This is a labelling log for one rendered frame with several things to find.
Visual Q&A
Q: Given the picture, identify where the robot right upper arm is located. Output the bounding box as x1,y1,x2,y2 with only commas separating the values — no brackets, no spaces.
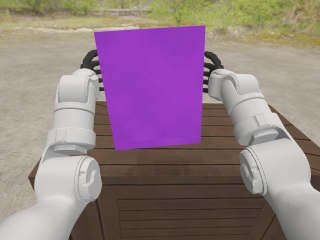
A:
239,138,320,240

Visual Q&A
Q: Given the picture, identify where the robot right hand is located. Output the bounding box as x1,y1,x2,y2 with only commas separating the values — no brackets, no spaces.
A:
202,51,224,93

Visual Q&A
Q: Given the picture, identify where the robot left forearm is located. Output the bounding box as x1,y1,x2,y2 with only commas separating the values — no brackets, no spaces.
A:
34,68,100,196

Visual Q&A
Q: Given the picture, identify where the pedestal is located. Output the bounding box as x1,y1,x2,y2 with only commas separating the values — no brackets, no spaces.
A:
28,101,320,240

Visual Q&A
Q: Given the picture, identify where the robot left upper arm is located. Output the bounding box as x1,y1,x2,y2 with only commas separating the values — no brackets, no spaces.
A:
0,155,102,240

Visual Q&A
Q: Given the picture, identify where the robot left hand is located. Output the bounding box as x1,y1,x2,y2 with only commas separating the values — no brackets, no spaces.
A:
80,49,105,91

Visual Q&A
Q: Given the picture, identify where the robot right forearm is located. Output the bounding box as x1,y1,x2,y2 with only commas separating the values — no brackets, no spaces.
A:
208,68,311,181

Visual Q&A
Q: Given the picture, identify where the carton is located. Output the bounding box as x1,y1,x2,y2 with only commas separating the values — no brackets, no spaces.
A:
93,25,206,151

